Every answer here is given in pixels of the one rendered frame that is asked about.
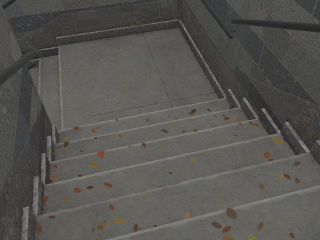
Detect stairs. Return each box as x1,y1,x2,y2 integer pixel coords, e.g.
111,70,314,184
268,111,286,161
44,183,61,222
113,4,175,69
35,98,320,240
29,55,62,132

